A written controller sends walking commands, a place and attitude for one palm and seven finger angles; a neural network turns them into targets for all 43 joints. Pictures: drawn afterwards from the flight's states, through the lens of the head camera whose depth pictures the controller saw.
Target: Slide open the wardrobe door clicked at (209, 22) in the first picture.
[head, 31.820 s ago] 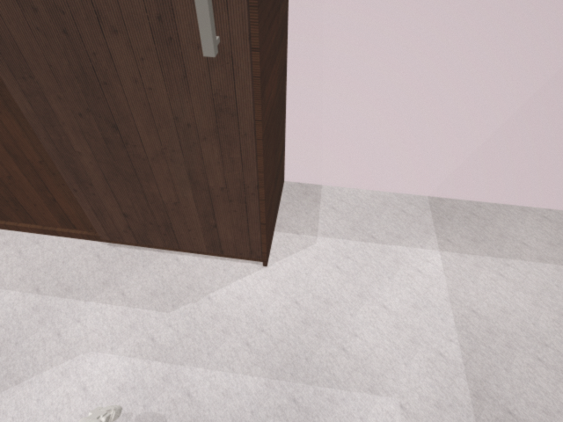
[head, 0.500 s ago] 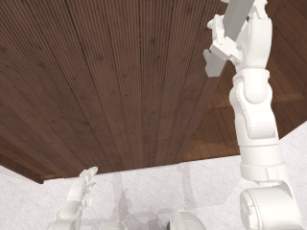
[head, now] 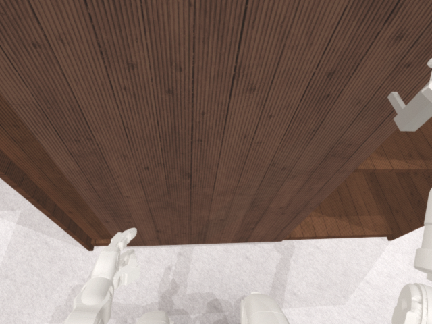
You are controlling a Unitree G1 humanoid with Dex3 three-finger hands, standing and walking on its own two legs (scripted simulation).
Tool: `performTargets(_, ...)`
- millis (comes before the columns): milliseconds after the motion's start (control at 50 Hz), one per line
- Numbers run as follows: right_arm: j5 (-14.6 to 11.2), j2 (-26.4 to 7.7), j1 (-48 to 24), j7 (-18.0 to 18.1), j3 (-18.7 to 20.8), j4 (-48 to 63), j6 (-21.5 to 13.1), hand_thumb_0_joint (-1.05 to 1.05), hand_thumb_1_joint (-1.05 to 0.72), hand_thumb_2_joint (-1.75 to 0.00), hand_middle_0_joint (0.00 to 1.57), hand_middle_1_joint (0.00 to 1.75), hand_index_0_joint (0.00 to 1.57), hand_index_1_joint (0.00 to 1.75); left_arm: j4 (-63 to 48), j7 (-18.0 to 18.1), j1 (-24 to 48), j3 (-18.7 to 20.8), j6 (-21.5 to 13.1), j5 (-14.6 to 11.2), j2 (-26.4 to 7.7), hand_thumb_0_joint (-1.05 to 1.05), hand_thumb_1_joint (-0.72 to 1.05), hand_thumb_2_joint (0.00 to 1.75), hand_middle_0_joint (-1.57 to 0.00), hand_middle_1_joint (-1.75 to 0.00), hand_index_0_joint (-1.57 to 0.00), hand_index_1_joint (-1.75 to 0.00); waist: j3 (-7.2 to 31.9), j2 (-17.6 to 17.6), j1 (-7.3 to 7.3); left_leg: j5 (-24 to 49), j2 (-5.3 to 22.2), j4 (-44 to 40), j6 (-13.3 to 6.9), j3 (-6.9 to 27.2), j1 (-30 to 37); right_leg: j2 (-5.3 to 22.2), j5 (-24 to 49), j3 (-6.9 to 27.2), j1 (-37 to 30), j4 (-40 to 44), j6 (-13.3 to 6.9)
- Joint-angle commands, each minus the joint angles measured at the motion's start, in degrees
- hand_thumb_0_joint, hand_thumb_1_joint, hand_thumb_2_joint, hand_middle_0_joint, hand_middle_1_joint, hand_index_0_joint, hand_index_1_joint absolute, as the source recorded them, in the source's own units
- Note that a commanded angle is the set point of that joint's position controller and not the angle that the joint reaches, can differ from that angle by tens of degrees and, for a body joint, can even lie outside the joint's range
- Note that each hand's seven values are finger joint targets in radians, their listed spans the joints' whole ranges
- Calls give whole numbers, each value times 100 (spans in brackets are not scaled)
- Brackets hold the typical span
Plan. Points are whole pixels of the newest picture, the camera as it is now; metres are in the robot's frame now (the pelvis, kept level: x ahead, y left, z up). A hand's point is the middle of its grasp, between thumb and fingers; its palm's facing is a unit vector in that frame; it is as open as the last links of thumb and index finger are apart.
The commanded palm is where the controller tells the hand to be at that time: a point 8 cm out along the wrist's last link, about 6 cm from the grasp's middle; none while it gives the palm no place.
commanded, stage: stop walking and hold the door there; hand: right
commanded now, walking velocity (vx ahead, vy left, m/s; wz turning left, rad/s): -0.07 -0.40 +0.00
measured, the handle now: out of the picture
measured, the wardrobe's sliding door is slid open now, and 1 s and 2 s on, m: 0.56 0.56 0.56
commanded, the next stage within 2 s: none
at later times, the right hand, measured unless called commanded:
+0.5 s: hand out of the picture +0.39 -0.27 +0.26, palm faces +0.53 +0.83 -0.18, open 6.4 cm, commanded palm +0.35 -0.31 +0.23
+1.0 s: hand out of the picture +0.39 -0.27 +0.26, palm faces +0.53 +0.83 -0.19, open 6.4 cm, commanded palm +0.35 -0.31 +0.23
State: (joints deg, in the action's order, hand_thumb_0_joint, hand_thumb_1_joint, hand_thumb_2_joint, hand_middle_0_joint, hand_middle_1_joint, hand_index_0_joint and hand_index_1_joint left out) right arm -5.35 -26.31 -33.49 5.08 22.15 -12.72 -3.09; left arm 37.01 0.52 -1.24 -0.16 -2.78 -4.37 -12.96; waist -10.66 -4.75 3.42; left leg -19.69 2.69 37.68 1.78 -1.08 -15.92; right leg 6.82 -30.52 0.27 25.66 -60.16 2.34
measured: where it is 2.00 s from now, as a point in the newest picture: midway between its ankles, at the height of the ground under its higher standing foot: outside the picture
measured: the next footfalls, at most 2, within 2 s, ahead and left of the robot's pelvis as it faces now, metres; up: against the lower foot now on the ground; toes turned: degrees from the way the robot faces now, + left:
right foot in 0.16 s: +0.10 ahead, -0.05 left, +0.00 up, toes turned -1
left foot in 1.44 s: -0.07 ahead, +0.04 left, +0.00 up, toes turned +19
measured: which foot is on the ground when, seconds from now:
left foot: down 0.00-1.00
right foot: up 0.00-0.14, down 0.16-1.00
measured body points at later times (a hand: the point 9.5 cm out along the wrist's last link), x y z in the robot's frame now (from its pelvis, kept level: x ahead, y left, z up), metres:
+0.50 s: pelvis -0.02 +0.03 +0.01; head -0.03 +0.04 +0.46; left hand +0.05 +0.32 -0.09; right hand +0.36 -0.31 +0.27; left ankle -0.02 +0.15 -0.72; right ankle +0.05 -0.05 -0.72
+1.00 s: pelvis -0.01 +0.03 +0.01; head -0.02 +0.04 +0.46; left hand +0.08 +0.33 -0.08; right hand +0.36 -0.31 +0.27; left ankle -0.02 +0.15 -0.72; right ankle +0.06 -0.05 -0.72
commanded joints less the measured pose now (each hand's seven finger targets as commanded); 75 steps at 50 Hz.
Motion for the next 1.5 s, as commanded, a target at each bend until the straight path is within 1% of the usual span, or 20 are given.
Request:
performTargets(0,265,-1994,-1325,246,866,1100,-280,0,-90,-90,45,140,45,140,-719,363,18,72,-457,52,-539,0,90,90,-20,-30,-20,-30,2860,2062,-91,6708,1218,-704,-897,1257,2433,-611,44,-463,10,1601,-151)
performTargets(80,375,-2131,-1069,333,942,1281,-458,0,-90,-90,45,140,45,140,-689,451,-70,238,-357,125,-880,0,90,90,-20,-30,-20,-30,3291,1006,-294,5931,1107,-456,-532,995,2223,-768,2356,-809,-1426,3565,-147)
performTargets(140,384,-1957,-875,293,660,1064,-515,0,-90,-90,45,140,45,140,-699,387,-168,362,-283,60,-1147,0,90,90,-20,-30,-20,-30,3022,-12,-241,2686,529,-519,-218,687,521,387,5029,-147,-2585,3313,-491)
performTargets(180,393,-1830,-629,231,480,698,-509,0,-90,-90,45,140,45,140,-757,315,-249,274,-222,68,-1165,0,90,90,-20,-30,-20,-30,2721,-916,-283,-285,112,-238,-222,264,-122,870,4607,357,-2435,3708,-722)
performTargets(220,491,-2261,-916,321,755,474,-605,0,-90,-90,45,140,45,140,-676,412,-276,268,-236,200,-1182,0,90,90,-20,-30,-20,-30,2253,-1250,-277,-976,-42,639,-241,128,-191,1068,2810,731,-1574,4477,-927)
performTargets(280,488,-2621,-931,381,1004,194,-647,0,-90,-90,45,140,45,140,-590,521,-538,274,-270,180,-1312,0,90,90,-20,-30,-20,-30,2228,-666,-280,-278,42,87,-190,-10,-54,961,3436,449,-1610,4140,-929)
performTargets(340,466,-2536,-963,332,902,-66,-603,0,-90,-90,45,140,45,140,-605,573,-533,265,-299,142,-1371,0,90,90,-20,-30,-20,-30,2336,-269,-252,288,81,-990,-191,-107,538,693,2108,37,-1363,3884,-666)
performTargets(460,434,-2962,-1201,315,1062,-906,-578,0,-90,-90,45,140,45,140,-444,618,-804,362,-269,144,-1394,0,90,90,-20,-30,-20,-30,1959,845,-398,-453,771,-2173,-557,1124,-452,-72,865,-287,-1484,3190,-362)
performTargets(540,518,-2970,-1240,315,1123,-944,-651,0,-90,-90,45,140,45,140,-365,611,-854,284,-373,169,-1334,0,90,90,-20,-30,-20,-30,2484,424,-345,981,405,-1499,-316,662,131,163,2131,-71,-1652,3531,-441)
performTargets(660,510,-2852,-1187,293,958,-1118,-672,0,-90,-90,45,140,45,140,-247,622,-858,252,-382,160,-1365,0,90,90,-20,-30,-20,-30,1903,-239,-325,15,88,-1454,-239,331,-213,448,745,338,-1428,4332,-541)
performTargets(840,499,-2686,-1181,229,830,-1088,-749,0,-90,-90,45,140,45,140,-243,566,-942,270,-447,177,-1308,0,90,90,-20,-30,-20,-30,2117,261,-346,572,239,-1774,-314,674,-303,154,1726,-76,-1803,3737,-416)
performTargets(1060,452,-2992,-1060,237,1119,-964,-662,0,-90,-90,45,140,45,140,-436,440,-633,362,-132,160,-1264,0,90,90,-20,-30,-20,-30,2017,1357,-269,3772,1987,-1440,-773,1424,938,-479,971,48,-260,2153,-242)
performTargets(1140,471,-2984,-940,235,1247,-611,-753,0,-90,-90,45,140,45,140,-428,525,-542,321,-88,200,-1187,0,90,90,-20,-30,-20,-30,2278,977,-316,3800,1331,-574,-281,361,453,-311,3339,-236,-1476,3431,-238)
performTargets(1200,397,-2151,-1015,112,548,-202,-877,0,-90,-90,45,140,45,140,-608,460,-457,257,-93,147,-1116,0,90,90,-20,-30,-20,-30,2462,-583,-314,265,233,597,57,-306,-291,625,5885,505,-2057,3529,-706)
performTargets(1240,416,-1986,-1323,82,410,58,-994,0,-90,-90,45,140,45,140,-647,395,-433,224,-188,196,-1045,0,90,90,-20,-30,-20,-30,2420,-844,-237,-1488,-22,1763,16,-388,-546,837,5326,819,-1888,3972,-1104)
performTargets(1360,263,-2047,-1673,139,341,-11,-786,0,-90,-90,45,140,45,140,-612,274,-313,200,-268,180,-1064,0,90,90,-20,-30,-20,-30,2544,-386,-162,-765,110,347,35,-746,413,283,3392,325,-1477,3874,-1111)
performTargets(1400,313,-2224,-1707,98,422,-287,-715,0,-90,-90,45,140,45,140,-673,217,-127,143,-169,246,-969,0,90,90,-20,-30,-20,-30,2282,632,44,224,1028,-1844,-360,139,1995,-183,1627,123,262,2672,-612)
performTargets(1420,331,-2537,-1720,68,576,-472,-706,0,-90,-90,45,140,45,140,-739,179,-244,167,-78,277,-893,0,90,90,-20,-30,-20,-30,1903,2495,-31,694,2912,-2628,-1039,2974,2623,-905,149,-131,2035,702,-90)
performTargets(1460,219,-2585,-2055,77,747,-852,-603,0,-90,-90,45,140,45,140,-440,114,-312,157,-176,402,-1190,0,90,90,-20,-30,-20,-30,1739,1266,-205,2593,3452,-2177,-1207,2315,1805,-452,719,766,2161,-1198,141)
performTargets(1480,138,-2415,-2073,32,733,-536,-642,0,-90,-90,45,140,45,140,-446,111,-658,182,-274,343,-968,0,90,90,-20,-30,-20,-30,2200,1397,-377,2795,2752,-1730,-820,1356,2157,-491,1066,719,2052,-1320,158)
